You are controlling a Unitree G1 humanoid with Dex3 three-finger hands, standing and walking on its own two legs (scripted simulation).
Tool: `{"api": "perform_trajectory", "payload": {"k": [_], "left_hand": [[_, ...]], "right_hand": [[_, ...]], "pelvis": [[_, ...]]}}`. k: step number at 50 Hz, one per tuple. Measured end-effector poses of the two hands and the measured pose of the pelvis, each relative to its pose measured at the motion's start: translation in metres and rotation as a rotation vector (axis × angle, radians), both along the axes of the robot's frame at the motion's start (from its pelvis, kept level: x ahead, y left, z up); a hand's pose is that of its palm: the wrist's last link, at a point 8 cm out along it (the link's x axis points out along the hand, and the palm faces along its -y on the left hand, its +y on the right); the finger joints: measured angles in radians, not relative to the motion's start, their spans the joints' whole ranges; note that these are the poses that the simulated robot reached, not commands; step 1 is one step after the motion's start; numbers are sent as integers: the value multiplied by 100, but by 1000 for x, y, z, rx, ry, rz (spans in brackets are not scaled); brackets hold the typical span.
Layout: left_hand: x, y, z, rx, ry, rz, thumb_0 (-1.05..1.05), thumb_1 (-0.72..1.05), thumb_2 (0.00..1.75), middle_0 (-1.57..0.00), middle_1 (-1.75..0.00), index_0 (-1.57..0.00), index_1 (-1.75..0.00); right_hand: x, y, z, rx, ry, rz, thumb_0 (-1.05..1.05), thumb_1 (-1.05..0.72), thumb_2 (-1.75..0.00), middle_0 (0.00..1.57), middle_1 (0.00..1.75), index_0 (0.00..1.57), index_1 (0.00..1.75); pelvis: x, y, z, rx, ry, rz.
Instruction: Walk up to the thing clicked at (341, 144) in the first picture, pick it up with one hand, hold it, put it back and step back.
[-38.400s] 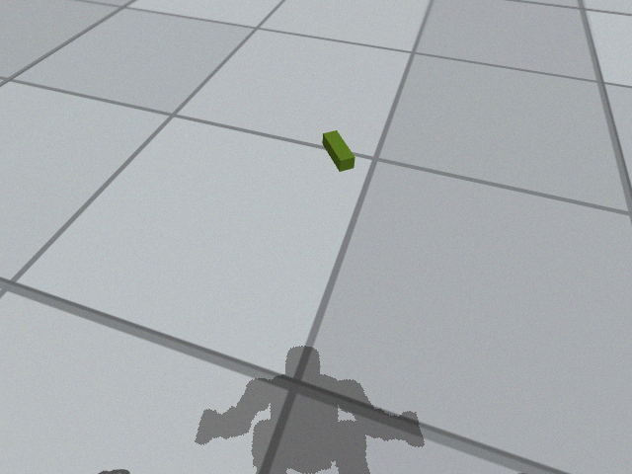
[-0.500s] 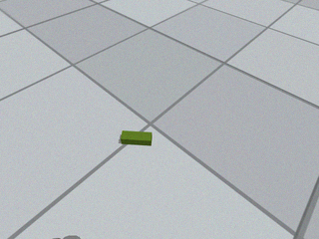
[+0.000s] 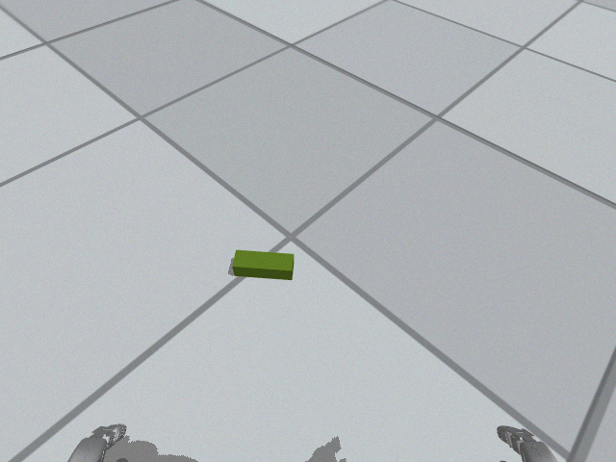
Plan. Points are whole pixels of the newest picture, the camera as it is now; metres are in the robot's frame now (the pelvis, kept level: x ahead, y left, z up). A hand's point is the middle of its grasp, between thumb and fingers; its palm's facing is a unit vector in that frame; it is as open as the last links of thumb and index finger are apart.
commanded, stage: walk up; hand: left
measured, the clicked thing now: (264, 265) +0.83 +0.17 -0.74
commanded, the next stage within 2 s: stand in 0.02 s
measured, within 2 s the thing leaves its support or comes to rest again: neither
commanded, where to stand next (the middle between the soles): +0.44 -0.06 m, yaw -2 degrees
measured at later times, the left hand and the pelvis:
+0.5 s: hand out of the picture +0.06 +0.26 -0.15, palm faces -0.03 -0.94 -0.35, open 7.4 cm; pelvis -0.02 +0.00 +0.01, yaw +0 degrees
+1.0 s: hand out of the picture +0.05 +0.26 -0.15, palm faces -0.04 -0.94 -0.34, open 7.4 cm; pelvis -0.02 +0.00 +0.01, yaw +0 degrees
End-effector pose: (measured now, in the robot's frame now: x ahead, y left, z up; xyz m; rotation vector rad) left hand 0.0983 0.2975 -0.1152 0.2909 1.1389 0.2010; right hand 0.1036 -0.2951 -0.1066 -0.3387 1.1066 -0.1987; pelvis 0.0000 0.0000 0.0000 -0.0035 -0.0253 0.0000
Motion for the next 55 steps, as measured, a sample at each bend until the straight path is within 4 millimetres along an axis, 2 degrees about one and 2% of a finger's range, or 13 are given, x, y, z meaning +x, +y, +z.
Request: {"api": "perform_trajectory", "payload": {"k": [14,24,33,42,52,55], "left_hand": [[-20,-2,4,11,48,-14,1,90,90,-21,-30,-20,-30],[-43,2,4,22,72,-11,1,90,90,-21,-30,-20,-30],[-64,5,1,19,118,-1,1,90,90,-21,-30,-20,-30],[-66,5,0,19,133,-5,1,90,90,-21,-30,-20,-30],[-50,5,2,16,96,-13,1,90,90,-21,-30,-20,-30],[-44,7,5,14,73,-17,1,90,90,-21,-30,-20,-30]], "right_hand": [[-30,3,-7,36,73,-33,1,-90,-90,21,30,20,30],[-57,3,-9,43,113,-40,1,-90,-90,21,30,20,30],[-75,0,-10,36,154,-53,1,-90,-90,21,30,20,30],[-75,0,-11,34,165,-51,1,-90,-90,21,30,20,30],[-58,1,-10,36,125,-37,1,-90,-90,21,30,20,30],[-54,-3,-8,43,87,-36,1,-90,-90,21,30,20,30]], "pelvis": [[-10,2,5,2,-23,2],[-23,2,6,3,-25,3],[-27,3,6,5,-20,3],[-24,3,5,5,-13,5],[-19,4,5,6,-14,2],[-11,2,4,14,-10,-7]]}}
